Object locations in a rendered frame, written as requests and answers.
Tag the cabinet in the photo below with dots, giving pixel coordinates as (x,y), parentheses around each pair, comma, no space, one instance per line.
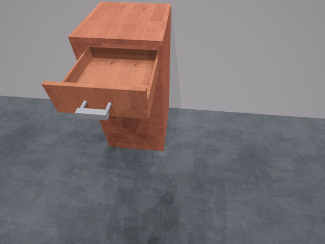
(132,25)

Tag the drawer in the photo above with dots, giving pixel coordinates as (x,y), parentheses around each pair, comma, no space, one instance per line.
(124,77)

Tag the handle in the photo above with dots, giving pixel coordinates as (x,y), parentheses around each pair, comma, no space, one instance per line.
(88,113)

